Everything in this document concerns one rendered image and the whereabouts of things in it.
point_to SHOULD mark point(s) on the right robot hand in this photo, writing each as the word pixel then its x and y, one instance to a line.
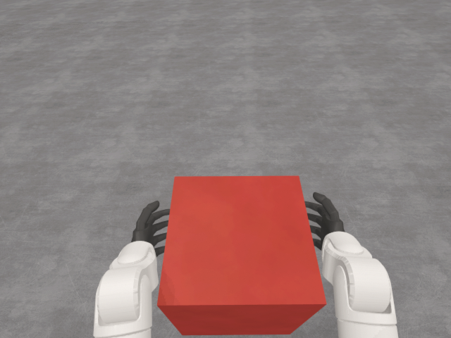
pixel 329 219

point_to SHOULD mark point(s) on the left robot hand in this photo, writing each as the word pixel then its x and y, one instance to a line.
pixel 145 229

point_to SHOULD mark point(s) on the robot left forearm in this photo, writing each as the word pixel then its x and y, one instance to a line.
pixel 123 302

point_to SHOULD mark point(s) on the carton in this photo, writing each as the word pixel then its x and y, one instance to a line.
pixel 239 257

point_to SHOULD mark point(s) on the robot right forearm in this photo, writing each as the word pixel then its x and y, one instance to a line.
pixel 362 289

